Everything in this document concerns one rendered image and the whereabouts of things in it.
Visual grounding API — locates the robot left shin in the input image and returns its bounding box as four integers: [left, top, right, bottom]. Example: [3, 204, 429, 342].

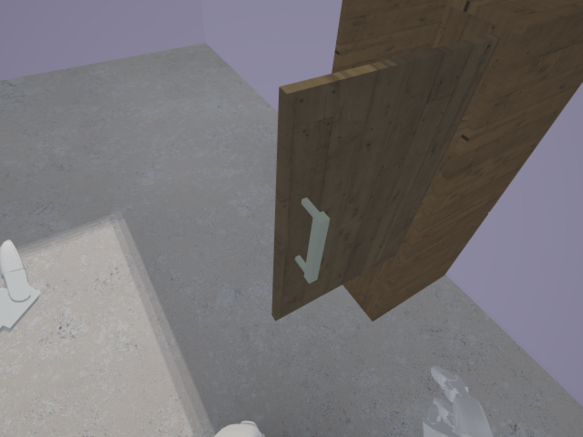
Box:
[240, 422, 259, 430]

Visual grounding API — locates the handle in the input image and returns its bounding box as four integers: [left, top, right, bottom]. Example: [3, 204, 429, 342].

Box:
[295, 198, 330, 284]

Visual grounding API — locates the left robot hand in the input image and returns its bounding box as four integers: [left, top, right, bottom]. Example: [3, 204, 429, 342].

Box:
[0, 239, 40, 332]

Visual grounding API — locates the right robot hand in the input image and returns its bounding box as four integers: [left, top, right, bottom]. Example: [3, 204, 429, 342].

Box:
[423, 365, 493, 437]

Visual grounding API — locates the cupboard door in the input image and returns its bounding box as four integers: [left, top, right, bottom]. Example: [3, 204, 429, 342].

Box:
[271, 34, 501, 321]

